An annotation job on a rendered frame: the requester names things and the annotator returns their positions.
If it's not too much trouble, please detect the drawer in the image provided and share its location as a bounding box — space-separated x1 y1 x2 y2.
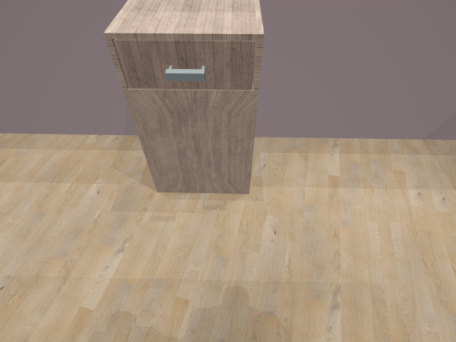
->
114 39 256 90

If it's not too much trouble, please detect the cabinet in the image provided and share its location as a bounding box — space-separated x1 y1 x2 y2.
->
104 0 264 194

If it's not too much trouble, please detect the handle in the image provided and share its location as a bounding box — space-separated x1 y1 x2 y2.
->
165 66 205 81

